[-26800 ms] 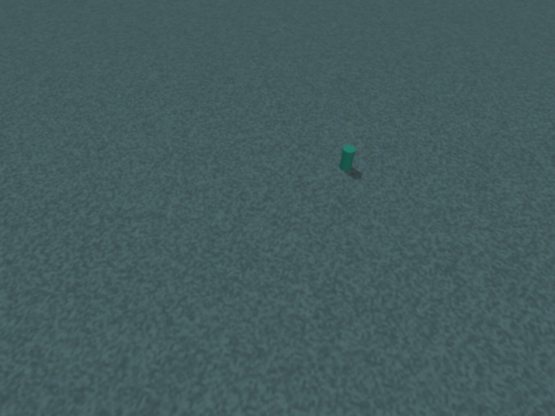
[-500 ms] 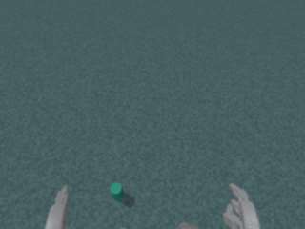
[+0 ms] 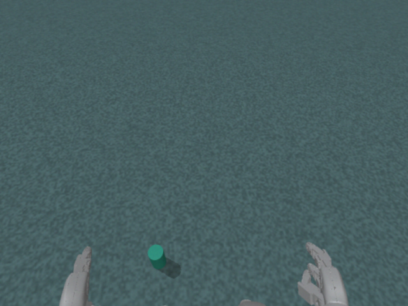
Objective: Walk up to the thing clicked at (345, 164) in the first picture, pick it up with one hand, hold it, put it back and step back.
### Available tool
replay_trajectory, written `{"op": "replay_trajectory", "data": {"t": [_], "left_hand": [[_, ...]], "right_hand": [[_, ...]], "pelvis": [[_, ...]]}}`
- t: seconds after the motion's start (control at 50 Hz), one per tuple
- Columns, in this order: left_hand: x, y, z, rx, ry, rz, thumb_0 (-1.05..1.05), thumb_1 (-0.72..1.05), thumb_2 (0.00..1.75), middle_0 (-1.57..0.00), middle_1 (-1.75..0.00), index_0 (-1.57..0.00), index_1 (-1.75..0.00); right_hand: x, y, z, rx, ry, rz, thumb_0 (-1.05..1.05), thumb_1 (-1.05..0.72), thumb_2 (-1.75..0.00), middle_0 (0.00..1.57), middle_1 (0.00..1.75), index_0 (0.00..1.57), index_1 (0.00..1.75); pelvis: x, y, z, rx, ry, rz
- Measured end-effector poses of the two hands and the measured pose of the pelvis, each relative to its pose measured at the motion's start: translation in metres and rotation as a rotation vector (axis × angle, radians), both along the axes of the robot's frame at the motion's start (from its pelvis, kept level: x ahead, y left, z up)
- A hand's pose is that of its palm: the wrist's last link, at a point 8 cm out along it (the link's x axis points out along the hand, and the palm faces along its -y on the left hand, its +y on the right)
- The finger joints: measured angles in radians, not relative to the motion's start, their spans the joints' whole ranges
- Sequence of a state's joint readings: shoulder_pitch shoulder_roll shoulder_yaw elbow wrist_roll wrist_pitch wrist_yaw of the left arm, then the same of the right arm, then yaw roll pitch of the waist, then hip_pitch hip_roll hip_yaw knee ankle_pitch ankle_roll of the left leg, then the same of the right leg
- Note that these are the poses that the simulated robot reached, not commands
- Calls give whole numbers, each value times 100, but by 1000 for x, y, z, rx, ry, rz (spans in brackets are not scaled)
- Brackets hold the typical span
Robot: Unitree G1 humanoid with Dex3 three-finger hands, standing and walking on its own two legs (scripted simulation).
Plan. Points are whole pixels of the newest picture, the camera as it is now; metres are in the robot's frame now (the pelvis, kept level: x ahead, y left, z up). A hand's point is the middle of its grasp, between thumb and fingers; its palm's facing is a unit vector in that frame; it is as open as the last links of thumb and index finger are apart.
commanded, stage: home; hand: left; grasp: from the side
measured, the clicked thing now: (157, 257) +0.43 +0.19 -0.66
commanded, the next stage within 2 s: stand in 0.32 s
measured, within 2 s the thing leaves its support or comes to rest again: neither
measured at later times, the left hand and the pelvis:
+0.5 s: hand (106, 295) +0.17 +0.19 -0.05, palm faces +0.10 -0.96 -0.28, open 17.3 cm; pelvis +0.00 +0.01 +0.00, yaw +0 degrees
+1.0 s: hand out of the picture +0.13 +0.23 -0.11, palm faces -0.02 -0.94 -0.34, open 7.9 cm; pelvis +0.00 +0.00 +0.02, yaw +0 degrees
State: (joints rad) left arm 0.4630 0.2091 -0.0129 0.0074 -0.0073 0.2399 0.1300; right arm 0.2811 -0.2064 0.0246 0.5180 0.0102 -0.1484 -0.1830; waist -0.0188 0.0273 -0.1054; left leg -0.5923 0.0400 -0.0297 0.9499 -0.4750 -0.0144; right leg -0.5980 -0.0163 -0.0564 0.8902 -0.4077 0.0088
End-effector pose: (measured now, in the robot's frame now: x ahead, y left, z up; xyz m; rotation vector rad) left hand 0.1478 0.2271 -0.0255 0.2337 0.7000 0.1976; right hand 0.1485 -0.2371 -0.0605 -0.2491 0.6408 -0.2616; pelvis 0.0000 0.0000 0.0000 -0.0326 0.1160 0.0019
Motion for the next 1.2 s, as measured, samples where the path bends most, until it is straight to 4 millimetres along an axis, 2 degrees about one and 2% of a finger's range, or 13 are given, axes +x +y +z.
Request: {"op": "replay_trajectory", "data": {"t": [0.44,0.52,0.64,0.78,0.86,0.94,1.04,1.2], "left_hand": [[1,8,-1,-3,-1,-3,-1,-56,5,-5,-6,-5,-5],[0,8,-1,1,1,-2,-1,-51,9,-8,-10,-9,-10],[1,7,0,4,-6,-1,-1,-25,35,-15,-22,-16,-21],[1,4,0,-2,-3,1,-1,23,71,-19,-28,-19,-28],[2,14,-21,44,39,-90,-1,51,81,-20,-29,-20,-29],[-14,34,-40,47,150,-83,0,71,86,-20,-30,-21,-30],[-46,56,-49,54,286,-26,0,83,89,-20,-30,-21,-30],[-94,69,-49,54,459,42,0,89,90,-20,-30,-20,-30]], "right_hand": [[-2,9,0,0,7,4,1,-90,-90,21,30,20,31],[-1,9,-1,3,9,8,1,-90,-90,21,30,20,31],[0,8,-2,6,9,10,1,-90,-90,21,30,20,31],[2,5,-1,1,6,8,1,-90,-90,21,30,20,31],[-3,-4,-15,-43,176,125,1,-90,-90,21,30,20,30],[-19,-21,-18,-34,299,114,1,-90,-90,21,30,21,31],[-44,-39,-15,-35,391,61,1,-90,-90,21,30,20,30],[-79,-42,-15,-5,525,18,1,-90,-90,20,30,20,30]], "pelvis": [[1,8,0,-6,0,-3],[1,7,-1,-6,1,-3],[1,6,-1,-5,3,-1],[2,4,-1,-3,6,0],[-3,2,4,15,-56,1],[-4,3,11,29,-92,3],[-3,5,22,29,-123,3],[-2,7,40,32,-158,6]]}}
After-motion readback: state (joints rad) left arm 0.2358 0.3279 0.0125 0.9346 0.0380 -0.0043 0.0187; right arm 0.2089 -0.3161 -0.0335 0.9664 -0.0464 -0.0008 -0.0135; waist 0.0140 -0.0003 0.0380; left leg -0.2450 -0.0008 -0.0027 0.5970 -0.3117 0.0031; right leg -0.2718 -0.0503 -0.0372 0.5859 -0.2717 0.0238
